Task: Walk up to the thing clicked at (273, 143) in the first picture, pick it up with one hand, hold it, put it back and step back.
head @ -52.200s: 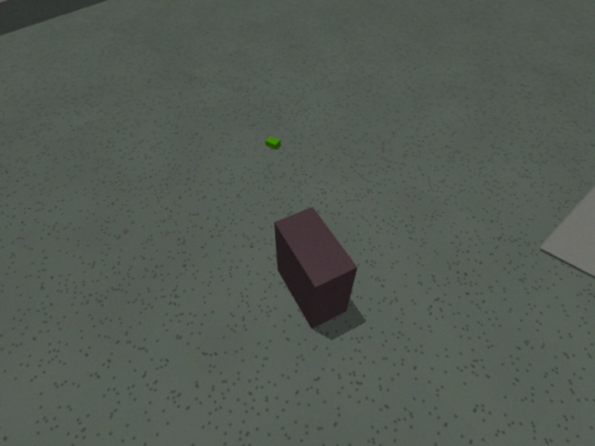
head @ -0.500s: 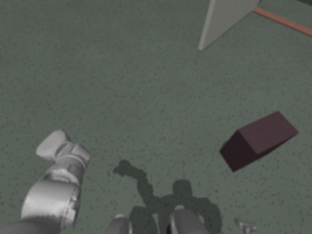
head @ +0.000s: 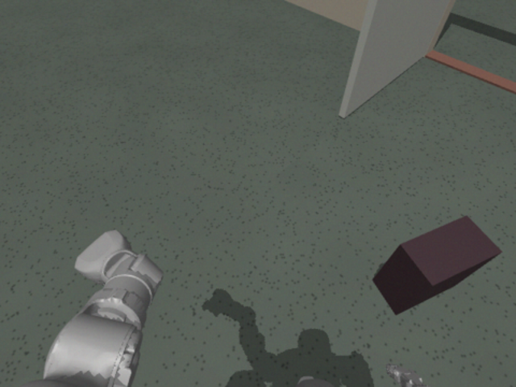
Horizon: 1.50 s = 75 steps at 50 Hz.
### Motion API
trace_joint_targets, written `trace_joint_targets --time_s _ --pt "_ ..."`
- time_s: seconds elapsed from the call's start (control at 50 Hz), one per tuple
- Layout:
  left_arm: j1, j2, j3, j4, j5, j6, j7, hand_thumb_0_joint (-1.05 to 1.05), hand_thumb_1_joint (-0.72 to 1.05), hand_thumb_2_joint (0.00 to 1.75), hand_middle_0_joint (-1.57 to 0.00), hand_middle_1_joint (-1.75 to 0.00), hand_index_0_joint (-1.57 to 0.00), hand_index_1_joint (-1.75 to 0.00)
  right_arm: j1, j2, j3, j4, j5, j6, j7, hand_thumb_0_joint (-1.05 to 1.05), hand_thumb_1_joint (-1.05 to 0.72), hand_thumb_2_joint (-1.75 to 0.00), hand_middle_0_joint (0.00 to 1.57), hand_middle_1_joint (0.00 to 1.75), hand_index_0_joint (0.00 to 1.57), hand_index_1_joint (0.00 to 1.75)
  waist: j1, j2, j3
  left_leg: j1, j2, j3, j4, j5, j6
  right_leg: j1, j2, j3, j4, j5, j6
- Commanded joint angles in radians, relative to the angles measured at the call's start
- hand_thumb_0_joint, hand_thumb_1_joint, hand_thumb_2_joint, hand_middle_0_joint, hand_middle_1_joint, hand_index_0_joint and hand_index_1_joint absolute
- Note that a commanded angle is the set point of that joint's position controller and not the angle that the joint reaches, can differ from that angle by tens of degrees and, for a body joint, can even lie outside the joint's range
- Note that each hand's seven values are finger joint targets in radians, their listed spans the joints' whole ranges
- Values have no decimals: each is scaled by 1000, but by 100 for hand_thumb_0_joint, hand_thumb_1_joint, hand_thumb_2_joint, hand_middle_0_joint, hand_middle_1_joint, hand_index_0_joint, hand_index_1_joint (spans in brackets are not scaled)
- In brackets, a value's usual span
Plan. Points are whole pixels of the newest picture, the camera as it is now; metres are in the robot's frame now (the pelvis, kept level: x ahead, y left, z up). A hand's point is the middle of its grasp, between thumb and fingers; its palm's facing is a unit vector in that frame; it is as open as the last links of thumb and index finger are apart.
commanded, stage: hold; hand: left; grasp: from above
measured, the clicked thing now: (129, 274) +0.34 +0.24 -0.10
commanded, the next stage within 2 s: crouch in 1.74 s
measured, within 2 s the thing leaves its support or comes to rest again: neither
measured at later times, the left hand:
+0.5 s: hand (121, 265) +0.33 +0.23 -0.04, palm faces -0.25 -0.36 -0.90, open 7.6 cm
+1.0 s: hand (120, 261) +0.33 +0.23 -0.02, palm faces -0.24 -0.37 -0.90, open 7.7 cm
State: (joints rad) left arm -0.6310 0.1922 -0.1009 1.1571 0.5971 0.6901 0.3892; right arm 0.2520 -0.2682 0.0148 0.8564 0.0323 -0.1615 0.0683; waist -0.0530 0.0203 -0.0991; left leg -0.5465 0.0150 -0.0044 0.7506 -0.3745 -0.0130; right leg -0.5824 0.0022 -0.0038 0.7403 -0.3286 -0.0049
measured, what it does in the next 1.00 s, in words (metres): stands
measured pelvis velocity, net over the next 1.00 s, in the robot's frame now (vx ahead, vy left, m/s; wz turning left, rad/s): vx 0.02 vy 0.00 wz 0.00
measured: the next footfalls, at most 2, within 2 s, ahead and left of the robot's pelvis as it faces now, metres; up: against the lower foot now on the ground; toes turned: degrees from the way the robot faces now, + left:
none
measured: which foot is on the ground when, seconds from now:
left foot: down 0.00-1.00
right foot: down 0.00-1.00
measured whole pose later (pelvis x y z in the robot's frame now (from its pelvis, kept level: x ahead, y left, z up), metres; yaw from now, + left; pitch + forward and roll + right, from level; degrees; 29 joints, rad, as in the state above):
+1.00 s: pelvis +0.02 +0.00 +0.02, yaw +0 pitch +5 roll +0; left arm -0.56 0.15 -0.19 0.95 0.59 0.84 0.30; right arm 0.19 -0.26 0.04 0.81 0.05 -0.14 0.10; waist 0.01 0.04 -0.07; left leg -0.32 0.01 0.00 0.56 -0.32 -0.01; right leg -0.37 0.00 0.00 0.58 -0.29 -0.01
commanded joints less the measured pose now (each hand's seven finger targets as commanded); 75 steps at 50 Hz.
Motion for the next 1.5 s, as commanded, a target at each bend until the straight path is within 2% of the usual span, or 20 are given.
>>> trace_joint_targets --time_s 0.0,0.02,0.06,0.1,0.12,0.28,0.38,0.76,0.9,0.92,1.04,1.12,1.16,1.2,1.26,1.28,1.3,1.4,1.44,1.48 --pt "-392 157 -13 -161 35 22 52 0 73 27 -111 -35 -113 -34 -13 -135 -42 -98 5 -37 -1 0 -91 -90 20 30 20 30 6 -26 -290 123 -33 22 -124 226 14 228 24 -10 -112 214 -10" --pt "-404 183 3 -167 35 23 54 0 71 28 -110 -36 -112 -34 -13 -139 -46 -97 3 -34 2 0 -91 -90 20 30 20 30 15 0 -292 128 -34 30 -120 243 10 225 24 -7 -105 227 -12" --pt "-402 142 -24 -167 37 30 43 0 72 30 -110 -39 -111 -37 -17 -134 -41 -102 6 -32 5 0 -91 -91 20 30 20 30 -2 -23 -299 146 -33 27 -126 265 12 245 24 -8 -110 252 -10" --pt "-385 183 5 -152 40 37 41 0 73 29 -110 -40 -112 -37 -10 -142 -50 -96 3 -27 10 0 -91 -90 20 30 20 30 22 -22 -308 138 -38 33 -118 302 12 267 22 -2 -105 295 -10" --pt "-396 158 -8 -182 29 35 35 0 74 31 -110 -41 -112 -39 -20 -136 -51 -101 5 -27 12 0 -91 -90 20 30 20 30 16 -13 -317 160 -36 31 -127 314 11 275 23 -4 -107 305 -11" --pt "-376 138 -47 -226 43 55 12 0 76 30 -110 -42 -113 -39 -49 -133 -34 -128 13 -30 12 0 -91 -90 20 30 20 30 22 -25 -250 187 -29 14 -185 244 12 272 23 -11 -148 221 -11" --pt "-374 152 -42 -300 37 61 0 0 76 37 -113 -44 -114 -42 -59 -132 -36 -136 18 -25 12 0 -91 -91 20 30 20 30 30 -37 -319 222 -38 30 -172 345 19 345 20 -4 -148 341 -6" --pt "-342 126 -70 -341 50 119 -38 0 79 42 -116 -45 -116 -45 -105 -117 -28 -154 20 -19 26 0 -91 -91 20 30 20 30 43 -46 -290 271 -39 36 -215 411 23 401 19 1 -187 421 -3" --pt "-346 143 -72 -370 47 143 -39 0 73 38 -111 -44 -111 -43 -131 -114 -21 -164 19 -25 24 0 -91 -91 20 30 20 30 57 -18 -252 276 -36 35 -247 371 19 400 22 -6 -208 351 -10" --pt "-345 116 -86 -379 47 145 -43 0 72 39 -111 -43 -111 -43 -138 -110 -18 -165 20 -26 25 0 -91 -91 20 30 20 30 52 -19 -252 284 -34 29 -254 367 19 394 24 -7 -211 343 -11" --pt "-338 127 -88 -430 46 157 -57 0 74 46 -117 -42 -114 -44 -150 -109 -13 -180 26 -28 24 0 -91 -91 20 30 20 30 62 -28 -285 309 -38 32 -253 392 24 420 20 -6 -216 372 -9" --pt "-333 114 -95 -385 50 174 -62 0 74 45 -117 -41 -114 -43 -155 -102 -7 -175 25 -28 24 0 -91 -91 20 30 20 30 49 -70 -242 286 -42 36 -258 358 33 411 15 -2 -235 357 -2" --pt "-342 139 -90 -418 51 169 -68 0 75 44 -117 -40 -115 -43 -158 -104 -8 -174 25 -34 23 0 -91 -91 20 30 20 30 63 -41 -242 286 -43 36 -269 339 30 411 14 -2 -240 326 -6" --pt "-312 104 -110 -378 50 177 -76 0 74 43 -116 -40 -114 -42 -164 -100 -5 -175 27 -38 20 0 -91 -91 20 30 20 30 57 -54 -201 277 -40 33 -272 320 29 389 18 -8 -247 296 -6" --pt "-327 120 -101 -413 51 168 -73 0 77 43 -118 -40 -116 -42 -163 -100 -9 -173 25 -44 22 0 -91 -91 20 30 20 30 65 -31 -227 286 -39 33 -270 324 26 395 16 -4 -243 294 -8" --pt "-322 89 -116 -405 51 167 -73 0 76 45 -119 -39 -116 -42 -162 -100 -5 -181 25 -45 22 0 -91 -91 20 30 20 30 51 -50 -239 291 -39 29 -270 327 27 394 18 -5 -241 301 -7" --pt "-352 132 -93 -409 61 166 -69 0 77 46 -119 -41 -116 -44 -157 -103 -9 -176 25 -43 23 0 -91 -91 20 30 20 30 62 -36 -243 288 -39 34 -266 330 27 391 15 1 -242 303 -6" --pt "-333 127 -90 -424 58 165 -57 0 81 46 -122 -39 -119 -42 -171 -100 -10 -176 24 -45 21 0 -91 -91 20 30 20 30 70 -20 -269 297 -39 37 -266 327 25 407 15 1 -240 299 -8" --pt "-355 89 -113 -419 60 167 -56 0 79 47 -121 -38 -118 -42 -177 -96 -6 -177 25 -46 21 0 -91 -91 20 30 20 30 51 -47 -250 291 -37 33 -267 318 28 394 17 -1 -245 296 -6" --pt "-347 128 -90 -396 65 174 -48 0 77 46 -120 -38 -116 -41 -177 -99 -8 -170 25 -42 21 0 -91 -91 20 30 20 30 59 -28 -243 284 -39 38 -268 307 27 395 16 2 -248 283 -7"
